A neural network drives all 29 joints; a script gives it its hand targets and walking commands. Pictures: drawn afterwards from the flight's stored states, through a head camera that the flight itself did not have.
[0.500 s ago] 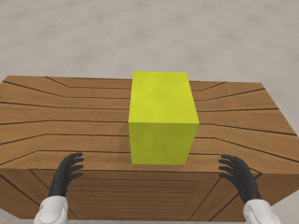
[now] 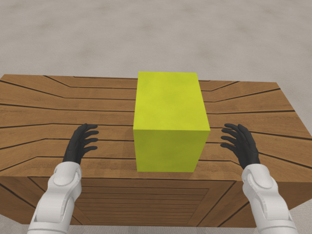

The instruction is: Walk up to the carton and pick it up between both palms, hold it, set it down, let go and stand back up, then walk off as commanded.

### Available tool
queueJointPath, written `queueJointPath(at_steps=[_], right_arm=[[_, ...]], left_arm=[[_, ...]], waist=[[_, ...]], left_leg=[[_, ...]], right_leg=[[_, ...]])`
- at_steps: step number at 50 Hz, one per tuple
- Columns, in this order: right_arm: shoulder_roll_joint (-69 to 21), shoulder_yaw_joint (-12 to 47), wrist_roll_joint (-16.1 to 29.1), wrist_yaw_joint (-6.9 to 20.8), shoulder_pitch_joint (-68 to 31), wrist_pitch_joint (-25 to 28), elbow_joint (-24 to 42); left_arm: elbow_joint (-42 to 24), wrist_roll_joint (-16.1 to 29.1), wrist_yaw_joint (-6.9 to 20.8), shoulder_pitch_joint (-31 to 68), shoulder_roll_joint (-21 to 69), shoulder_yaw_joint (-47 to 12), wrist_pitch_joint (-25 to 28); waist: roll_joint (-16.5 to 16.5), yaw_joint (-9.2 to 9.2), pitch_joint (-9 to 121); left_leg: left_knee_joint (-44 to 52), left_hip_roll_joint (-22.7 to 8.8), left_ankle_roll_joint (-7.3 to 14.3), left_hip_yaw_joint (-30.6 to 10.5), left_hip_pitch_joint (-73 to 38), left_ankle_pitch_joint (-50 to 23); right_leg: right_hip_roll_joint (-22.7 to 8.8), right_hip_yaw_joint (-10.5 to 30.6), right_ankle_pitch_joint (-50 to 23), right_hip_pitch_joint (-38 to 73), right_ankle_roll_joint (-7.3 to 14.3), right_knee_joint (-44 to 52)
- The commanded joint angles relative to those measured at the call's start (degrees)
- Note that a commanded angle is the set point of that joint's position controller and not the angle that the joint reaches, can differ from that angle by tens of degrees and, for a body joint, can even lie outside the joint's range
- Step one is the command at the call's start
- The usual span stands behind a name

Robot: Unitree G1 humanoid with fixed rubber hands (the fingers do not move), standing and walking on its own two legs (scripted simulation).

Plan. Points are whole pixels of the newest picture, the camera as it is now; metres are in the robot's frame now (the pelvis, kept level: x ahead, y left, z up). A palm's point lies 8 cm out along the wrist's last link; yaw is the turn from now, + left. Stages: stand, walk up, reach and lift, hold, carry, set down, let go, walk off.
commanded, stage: reach and lift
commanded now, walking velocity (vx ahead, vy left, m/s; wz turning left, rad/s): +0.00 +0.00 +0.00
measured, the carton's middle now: (166, 122) +0.44 -0.02 +0.00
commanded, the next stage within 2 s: none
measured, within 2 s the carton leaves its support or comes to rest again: neither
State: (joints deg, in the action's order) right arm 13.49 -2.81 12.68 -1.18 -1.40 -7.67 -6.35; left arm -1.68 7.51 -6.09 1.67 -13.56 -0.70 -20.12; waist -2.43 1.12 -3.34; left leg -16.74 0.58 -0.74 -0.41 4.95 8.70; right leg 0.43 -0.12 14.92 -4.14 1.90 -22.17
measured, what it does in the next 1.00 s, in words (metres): stands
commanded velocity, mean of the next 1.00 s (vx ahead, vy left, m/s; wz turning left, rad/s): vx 0.00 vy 0.00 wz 0.00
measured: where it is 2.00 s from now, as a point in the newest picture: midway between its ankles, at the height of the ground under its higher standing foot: outside the picture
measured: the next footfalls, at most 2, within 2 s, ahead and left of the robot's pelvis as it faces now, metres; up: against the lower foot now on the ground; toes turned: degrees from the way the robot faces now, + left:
none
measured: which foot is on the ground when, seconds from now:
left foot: down 0.00-1.00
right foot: down 0.00-1.00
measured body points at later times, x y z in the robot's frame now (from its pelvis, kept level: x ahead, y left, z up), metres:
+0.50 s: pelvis +0.00 +0.00 +0.00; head +0.03 +0.01 +0.45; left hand +0.36 +0.19 +0.12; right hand +0.39 -0.19 +0.10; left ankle +0.01 +0.13 -0.75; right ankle -0.03 -0.09 -0.75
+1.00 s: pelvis +0.00 +0.00 +0.00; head +0.03 +0.02 +0.45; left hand +0.42 +0.19 +0.13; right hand +0.44 -0.19 +0.13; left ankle +0.01 +0.13 -0.75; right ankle -0.03 -0.09 -0.75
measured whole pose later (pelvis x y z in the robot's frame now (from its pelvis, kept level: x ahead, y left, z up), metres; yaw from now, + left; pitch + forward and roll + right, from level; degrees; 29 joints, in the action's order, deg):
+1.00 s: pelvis +0.00 +0.00 +0.00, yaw +0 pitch +6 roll +1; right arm 16.9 -2.8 15.7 -2.6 -46.5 -9.2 -48.4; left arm 27.0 7.5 -7.8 41.5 -13.5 -0.4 -27.0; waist -2.4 1.1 2.4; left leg -19.8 -0.1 -0.8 -0.4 16.9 8.9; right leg 1.1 -0.1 13.4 -14.7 1.4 -22.2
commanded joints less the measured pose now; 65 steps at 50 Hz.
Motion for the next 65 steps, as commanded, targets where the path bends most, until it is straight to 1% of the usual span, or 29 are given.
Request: queueJointPath(at_steps=[1,5,6,7,14,17,19,22,24,26,30,33,34,35,37,38,39,40,41,43,45,50,51,53,54,56,61,64,65], right_arm=[[9.7,-1.7,4.7,-1.9,-21.6,1.0,4.8],[10.8,-2.4,4.9,-2.5,-31.6,0.0,0.3],[9.1,-1.1,4.6,-2.7,-26.7,-0.5,-1.7],[10.4,-1.3,5.4,-2.8,-30.4,-0.2,1.1],[14.3,-2.1,6.0,-3.2,-36.3,-0.9,-6.3],[14.4,-1.4,6.1,-2.8,-44.3,-1.7,-11.9],[14.6,-1.5,6.3,-2.6,-45.7,-1.4,-11.0],[14.8,-1.6,5.6,-2.1,-52.6,-1.5,-15.2],[15.9,-1.5,6.1,-1.6,-55.2,-1.5,-16.2],[16.5,-1.2,6.7,-0.9,-53.2,-2.0,-20.8],[15.8,-0.5,5.7,-0.7,-60.3,-2.0,-26.5],[17.4,-1.7,5.9,-0.6,-65.2,-0.2,-20.6],[16.6,-2.1,5.7,-1.0,-61.8,0.1,-21.6],[16.5,-0.6,5.5,-1.1,-64.4,-0.5,-25.6],[16.4,0.7,6.0,-1.2,-64.3,-0.9,-30.8],[16.1,2.3,7.0,-1.3,-67.7,-1.5,-32.0],[16.6,1.8,7.4,-0.9,-66.7,-1.0,-31.0],[16.4,1.0,6.8,-0.7,-72.4,-1.4,-34.0],[16.6,1.5,7.4,-1.0,-69.0,-0.4,-27.4],[17.0,1.1,7.9,-1.5,-69.9,0.5,-29.2],[15.1,1.1,6.4,-1.3,-76.3,-0.3,-36.1],[16.2,-0.1,5.0,-1.6,-74.2,2.1,-40.0],[14.8,0.7,5.3,-0.9,-75.5,1.8,-45.3],[14.7,0.5,4.8,-0.9,-74.9,2.9,-45.1],[13.9,0.9,4.3,-0.5,-73.8,3.1,-49.7],[13.5,1.3,4.1,-0.8,-73.8,5.3,-46.2],[10.5,2.9,3.2,-0.2,-72.4,10.8,-50.3],[11.0,3.3,3.6,1.5,-70.6,15.0,-54.9],[10.5,3.7,2.9,1.9,-71.1,15.2,-58.2]], left_arm=[[-11.9,1.6,-0.1,21.3,0.8,7.0,-2.1],[-6.3,2.6,0.2,29.9,0.7,5.6,-4.4],[-5.0,1.5,0.5,25.5,2.1,6.1,-4.9],[-7.0,1.8,0.1,29.3,0.3,6.7,-5.6],[-5.1,0.3,-0.4,31.3,3.0,6.8,-9.6],[-1.8,-0.9,-0.6,38.2,2.5,7.3,-11.0],[-3.4,0.4,-0.9,40.4,1.2,7.5,-10.8],[4.7,-0.3,-1.0,45.3,1.3,7.7,-10.7],[2.1,-0.2,-1.9,47.9,0.9,7.7,-10.4],[3.5,-0.7,-1.8,46.7,2.3,5.8,-10.8],[11.7,-2.2,-1.7,54.3,-0.5,7.8,-10.1],[9.1,0.3,-2.5,57.8,-1.1,6.4,-8.3],[8.0,0.3,-2.2,54.8,-0.2,5.3,-7.9],[11.4,-1.1,-2.1,58.3,-1.6,7.1,-7.9],[14.5,-2.1,-1.3,57.6,-1.2,6.9,-8.1],[20.3,-2.9,-1.0,59.6,-2.1,8.3,-8.3],[20.5,-3.2,-1.5,58.2,-1.2,8.2,-8.0],[25.9,-2.8,-1.3,64.3,-2.5,8.6,-7.6],[18.1,-2.4,-2.0,60.9,-2.9,9.3,-7.1],[14.7,-2.2,-2.5,63.4,-2.7,8.4,-5.1],[26.5,-2.4,-1.7,71.5,-4.5,8.4,-3.9],[26.5,-2.8,-3.1,68.5,-0.9,7.1,-0.4],[32.5,-2.7,-2.7,70.7,-0.4,6.0,-0.1],[36.4,-3.8,-2.5,67.0,0.2,6.8,0.9],[40.0,-4.4,-2.4,67.2,1.5,6.2,2.2],[38.2,-3.7,-1.9,65.9,1.4,6.1,4.5],[44.7,-4.6,-0.8,63.6,2.5,7.7,13.5],[44.2,-5.0,-1.1,64.1,4.8,6.1,19.9],[52.6,-5.4,-0.5,64.9,4.9,6.2,21.2]], waist=[[2.4,-0.81,16.6],[1.9,-1.86,16.1],[1.3,-1.37,15.1],[1.8,-1.02,19.0],[1.9,-1.19,24.1],[3.9,-1.31,22.9],[1.5,-1.63,26.2],[1.3,-1.18,24.9],[2.9,-0.44,29.8],[3.9,-2.09,29.5],[2.5,-0.64,28.5],[2.4,-0.03,37.4],[3.1,-1.73,38.4],[2.9,-0.44,38.6],[3.5,-0.89,33.9],[2.1,1.35,32.2],[1.9,1.2,33.1],[1.3,1.22,30.1],[0.3,1.92,37.3],[3.6,0.92,40.7],[2.0,1.4,37.3],[4.5,0.56,41.5],[4.3,0.4,38.2],[3.6,2.09,38.3],[4.0,1.29,37.4],[3.1,1.64,39.7],[1.8,2.71,42.0],[5.7,1.64,44.9],[4.6,2.16,42.0]], left_leg=[[-1.9,-1.1,-0.5,1.1,-8.0,-16.5],[-2.4,-1.3,-0.6,1.2,-5.5,-12.5],[-2.0,-1.1,-0.2,1.3,-5.9,-13.2],[-2.8,-0.9,-0.1,1.2,-6.2,-14.1],[-5.4,-1.6,-1.0,0.8,-10.5,-23.8],[-5.4,-1.9,-1.2,0.4,-10.2,-22.7],[-5.6,-2.0,-0.9,0.3,-10.5,-22.3],[-4.5,-1.5,-0.3,0.1,-4.9,-15.9],[-5.2,-2.2,-1.0,-0.3,-7.8,-19.6],[-5.6,-2.6,-1.2,-1.0,-10.6,-21.6],[-5.9,-2.0,-0.6,-0.6,-7.3,-18.4],[-7.7,-2.0,-0.8,-0.9,-8.5,-21.5],[-9.0,-2.1,-1.5,-0.9,-11.2,-26.1],[-8.8,-1.9,-1.6,-0.6,-10.1,-26.4],[-8.2,-1.6,-1.5,-0.5,-9.5,-25.2],[-7.5,-1.5,-0.8,0.2,-6.8,-22.2],[-6.7,-1.6,-0.8,0.0,-8.2,-21.8],[-6.7,-1.6,-0.2,-0.3,-3.2,-16.4],[-7.0,-1.2,-0.2,0.6,-5.4,-20.5],[-8.4,-1.2,-1.6,0.7,-8.5,-26.5],[-7.8,-1.1,-0.7,1.0,-3.8,-20.6],[-9.6,-1.8,-2.8,0.3,-11.3,-29.0],[-9.1,-1.8,-2.4,0.0,-9.8,-26.2],[-9.2,-1.9,-2.4,0.3,-8.7,-27.6],[-9.4,-2.1,-2.7,-0.5,-9.7,-27.3],[-9.7,-1.7,-2.6,0.3,-8.2,-28.8],[-10.1,-1.2,-2.5,1.5,-3.9,-29.3],[-11.7,-2.0,-4.2,1.0,-8.3,-35.3],[-11.7,-1.9,-3.4,1.1,-4.2,-30.0]], right_leg=[[0.3,2.7,-22.9,-6.6,-2.9,5.9],[0.4,2.2,-20.5,-8.9,-3.6,5.0],[-0.1,2.5,-21.9,-7.0,-3.8,5.3],[0.1,2.6,-24.0,-6.5,-3.8,4.7],[1.6,0.9,-31.9,-5.6,-4.2,3.5],[1.6,0.3,-27.8,-8.2,-4.0,3.7],[1.9,0.3,-29.7,-7.1,-4.5,3.5],[1.3,1.0,-26.8,-6.9,-4.7,3.2],[1.9,-0.5,-27.2,-7.6,-4.4,2.7],[2.3,-0.5,-26.5,-9.7,-3.9,3.4],[2.3,-0.5,-22.8,-10.3,-4.1,3.9],[2.4,-0.6,-25.9,-10.7,-4.1,2.8],[2.4,-1.1,-30.5,-10.2,-4.4,2.6],[2.1,-0.7,-31.8,-10.0,-4.5,2.6],[1.7,-0.6,-32.8,-9.5,-4.7,2.6],[1.7,-0.2,-29.9,-9.2,-4.7,2.8],[2.0,-0.7,-29.9,-9.2,-4.6,3.4],[1.5,-0.2,-24.9,-10.4,-4.3,3.0],[2.0,-0.1,-33.4,-6.0,-5.1,2.0],[2.5,-0.7,-35.6,-7.4,-4.9,1.4],[1.4,-0.4,-30.7,-10.7,-4.8,1.9],[3.0,-1.9,-31.0,-13.9,-3.3,2.8],[2.7,-2.1,-26.7,-16.5,-3.4,3.7],[2.9,-2.0,-27.9,-15.8,-3.0,3.8],[3.0,-2.6,-24.8,-16.9,-2.7,4.2],[3.0,-2.0,-31.6,-14.5,-3.4,3.0],[2.6,-1.0,-35.0,-13.1,-3.4,2.0],[3.8,-2.7,-31.2,-18.5,-2.9,1.9],[2.9,-2.2,-27.5,-20.3,-2.7,2.6]])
